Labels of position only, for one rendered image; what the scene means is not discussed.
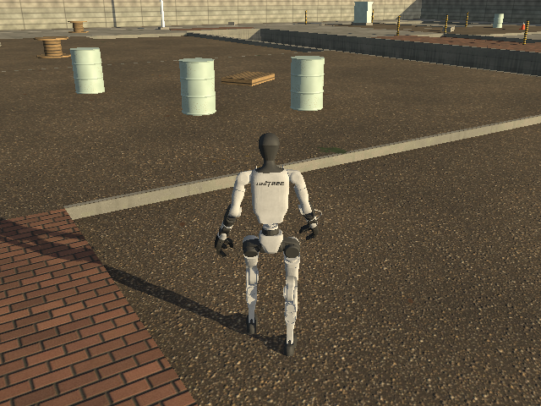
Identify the robot right hand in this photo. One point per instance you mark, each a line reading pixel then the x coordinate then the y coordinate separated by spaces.
pixel 306 228

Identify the robot left upper arm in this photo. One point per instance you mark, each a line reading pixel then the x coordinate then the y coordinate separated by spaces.
pixel 242 179

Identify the left robot forearm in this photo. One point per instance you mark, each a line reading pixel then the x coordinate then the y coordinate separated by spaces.
pixel 226 225

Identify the robot left hand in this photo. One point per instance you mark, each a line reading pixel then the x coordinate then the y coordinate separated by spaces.
pixel 219 244

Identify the robot right upper arm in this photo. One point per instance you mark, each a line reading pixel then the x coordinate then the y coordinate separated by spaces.
pixel 301 191

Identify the right robot forearm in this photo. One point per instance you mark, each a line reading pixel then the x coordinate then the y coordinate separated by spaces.
pixel 311 218

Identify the right robot foot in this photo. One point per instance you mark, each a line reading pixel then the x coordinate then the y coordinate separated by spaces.
pixel 289 348

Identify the humanoid robot head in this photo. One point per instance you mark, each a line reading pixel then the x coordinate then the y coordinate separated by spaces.
pixel 269 145

